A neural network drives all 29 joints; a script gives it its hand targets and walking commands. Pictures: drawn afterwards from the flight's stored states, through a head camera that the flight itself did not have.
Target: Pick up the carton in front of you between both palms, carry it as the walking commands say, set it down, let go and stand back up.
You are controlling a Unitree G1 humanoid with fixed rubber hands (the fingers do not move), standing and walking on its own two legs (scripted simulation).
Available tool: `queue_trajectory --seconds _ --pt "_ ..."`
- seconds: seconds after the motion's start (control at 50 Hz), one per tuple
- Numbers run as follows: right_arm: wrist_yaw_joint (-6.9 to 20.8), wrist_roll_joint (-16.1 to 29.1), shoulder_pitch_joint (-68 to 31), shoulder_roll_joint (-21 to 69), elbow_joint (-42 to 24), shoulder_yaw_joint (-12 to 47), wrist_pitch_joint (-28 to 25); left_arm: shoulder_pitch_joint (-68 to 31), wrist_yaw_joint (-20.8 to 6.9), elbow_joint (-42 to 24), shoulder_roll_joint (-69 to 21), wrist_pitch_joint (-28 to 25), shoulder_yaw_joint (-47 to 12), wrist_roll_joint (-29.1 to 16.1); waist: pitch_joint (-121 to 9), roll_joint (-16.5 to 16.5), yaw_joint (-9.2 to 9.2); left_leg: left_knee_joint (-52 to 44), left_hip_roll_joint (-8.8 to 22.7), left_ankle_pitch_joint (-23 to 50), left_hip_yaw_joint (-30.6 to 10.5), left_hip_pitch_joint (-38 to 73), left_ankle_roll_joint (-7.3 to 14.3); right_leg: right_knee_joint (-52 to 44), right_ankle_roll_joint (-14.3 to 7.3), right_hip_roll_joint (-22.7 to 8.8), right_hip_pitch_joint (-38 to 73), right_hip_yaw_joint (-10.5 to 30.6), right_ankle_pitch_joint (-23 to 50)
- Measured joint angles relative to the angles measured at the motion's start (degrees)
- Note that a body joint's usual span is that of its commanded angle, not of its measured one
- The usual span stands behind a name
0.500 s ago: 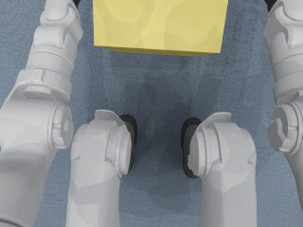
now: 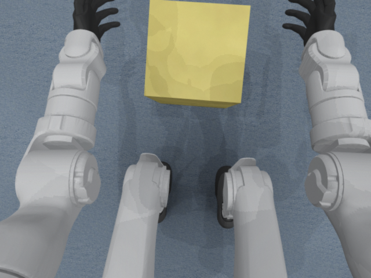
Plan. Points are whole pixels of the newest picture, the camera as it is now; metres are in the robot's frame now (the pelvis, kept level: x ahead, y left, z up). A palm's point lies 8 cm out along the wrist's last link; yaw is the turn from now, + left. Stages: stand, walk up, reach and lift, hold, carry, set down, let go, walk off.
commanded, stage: set down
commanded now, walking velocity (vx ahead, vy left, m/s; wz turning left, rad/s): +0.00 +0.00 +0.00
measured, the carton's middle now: (195, 65) +0.53 +0.01 -0.34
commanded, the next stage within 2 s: let go in 0.54 s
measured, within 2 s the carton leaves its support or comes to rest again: neither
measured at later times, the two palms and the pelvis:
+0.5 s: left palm out of the picture +0.53 +0.19 +0.03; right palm out of the picture +0.53 -0.21 +0.03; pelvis +0.03 +0.01 +0.14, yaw -1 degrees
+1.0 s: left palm out of the picture +0.44 +0.21 +0.14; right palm out of the picture +0.43 -0.23 +0.14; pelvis +0.10 +0.01 +0.25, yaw -1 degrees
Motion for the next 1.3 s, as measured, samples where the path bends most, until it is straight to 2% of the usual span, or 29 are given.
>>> queue_trajectory --seconds 0.14,0.28,0.36,0.4,0.6,0.68,0.74,0.82,0.86,0.92,1.08,1.14,1.3 --pt "2.01 -0.12 2.29 0.20 -1.24 -1.69 0.00 2.19 0.37 -1.73 -0.09 0.64 -0.02 0.71 -3.71 0.00 -0.17 -6.94 0.10 0.97 -0.49 3.49 0.37 -7.47 0.21 -0.06 3.85 -0.05 1.05" --pt "3.33 -1.01 5.78 0.15 -5.39 -2.74 0.75 5.36 -0.96 -5.97 -0.80 1.41 -0.31 0.81 -5.76 0.19 -0.48 -13.92 0.04 2.05 -0.47 8.41 0.83 -14.59 0.62 -0.31 8.92 0.40 2.10" --pt "4.48 -1.10 9.11 0.51 -8.58 -2.74 0.74 8.69 -0.61 -8.84 -1.95 1.46 -0.26 1.47 -6.69 0.03 -0.46 -19.11 0.22 3.12 -0.45 12.85 1.11 -19.88 0.69 -0.27 13.32 0.71 3.33" --pt "4.94 -0.71 9.96 0.73 -7.92 -2.78 0.59 10.14 -0.59 -9.17 -2.38 1.45 -0.63 2.12 -6.92 0.20 -0.28 -22.30 0.29 4.02 -0.48 15.58 1.19 -23.11 0.68 -0.29 16.05 0.85 4.25" --pt "5.90 -5.58 11.12 2.39 -2.39 -5.61 -1.13 11.36 -2.16 -3.89 -4.07 -0.23 2.13 4.19 -6.29 0.71 -0.58 -36.68 0.27 9.03 -0.92 28.13 1.13 -37.19 0.58 -0.77 28.49 1.14 9.07" --pt "5.74 -7.47 13.41 3.20 -3.67 -5.38 -0.95 13.33 -3.06 -4.66 -4.12 -0.53 2.45 6.70 -6.49 0.15 -0.87 -41.85 0.49 10.60 -0.84 32.36 1.12 -42.17 0.49 -0.73 32.50 1.45 10.70" --pt "5.94 -8.03 18.92 4.07 -7.16 -4.62 -1.41 18.05 -3.42 -7.49 -4.42 -0.50 1.25 8.81 -6.33 0.33 -0.87 -45.49 0.63 11.28 -1.14 36.68 1.19 -46.00 0.30 -0.73 36.93 1.31 11.44" --pt "6.42 -9.17 28.60 5.18 -12.39 -3.39 -1.89 27.04 -4.64 -11.11 -5.35 -1.28 -1.12 8.16 -6.55 0.43 -0.63 -50.21 0.85 11.65 -1.31 43.41 1.31 -50.91 0.25 -0.70 43.72 1.35 11.95" --pt "6.60 -8.18 33.51 5.53 -14.56 -2.42 -2.66 31.95 -5.13 -12.79 -5.77 -1.87 -1.55 9.03 -6.72 0.48 -0.62 -52.37 1.00 11.73 -1.34 47.00 1.40 -53.26 0.24 -0.64 47.37 1.41 12.16" --pt "6.74 -7.97 39.74 6.37 -15.73 -1.77 -3.83 38.72 -5.42 -14.23 -5.33 -3.24 -2.96 8.11 -6.89 0.16 -1.18 -55.74 0.96 11.93 -1.21 52.57 1.45 -56.33 0.17 -0.82 52.76 1.68 12.26" --pt "6.64 -4.47 54.78 6.94 -18.29 2.43 -7.69 53.45 -6.18 -17.19 -5.94 -6.93 -6.92 6.05 -8.54 -0.12 -0.69 -62.31 1.08 12.17 -1.22 65.08 1.72 -63.04 0.12 -0.97 65.31 1.95 12.55" --pt "6.98 -4.76 60.33 7.16 -19.91 3.63 -8.73 58.93 -6.26 -19.08 -6.58 -7.92 -7.82 5.47 -8.76 0.08 -0.46 -65.11 1.11 12.60 -1.42 70.32 1.82 -66.16 0.10 -1.06 70.73 1.88 13.11" --pt "7.15 -3.48 75.09 7.01 -24.95 7.44 -9.59 73.83 -7.20 -23.41 -5.78 -9.17 -10.24 5.29 -6.13 -0.26 -0.50 -74.00 1.20 14.47 -1.47 88.24 2.09 -75.22 0.16 -1.37 88.69 2.18 15.14"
